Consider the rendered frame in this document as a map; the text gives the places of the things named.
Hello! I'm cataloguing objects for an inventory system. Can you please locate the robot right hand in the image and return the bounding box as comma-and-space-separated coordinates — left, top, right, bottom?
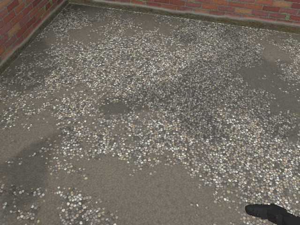
245, 203, 300, 225

